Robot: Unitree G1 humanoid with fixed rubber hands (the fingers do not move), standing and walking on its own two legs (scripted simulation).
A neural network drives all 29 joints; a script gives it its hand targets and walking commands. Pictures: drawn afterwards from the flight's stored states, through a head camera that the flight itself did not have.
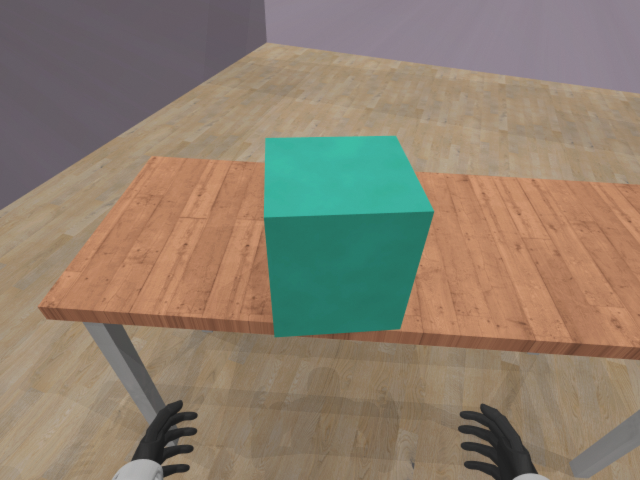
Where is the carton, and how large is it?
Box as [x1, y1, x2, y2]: [264, 136, 433, 336]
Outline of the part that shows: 395,136 265,138 264,224 274,336 396,329 400,327 433,210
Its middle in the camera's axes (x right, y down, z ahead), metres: +0.02 -0.01 +0.63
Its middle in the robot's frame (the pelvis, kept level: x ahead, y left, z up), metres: +0.49 +0.00 +0.06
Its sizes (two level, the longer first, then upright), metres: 0.210 0.200 0.250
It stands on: a table, 0.71 m high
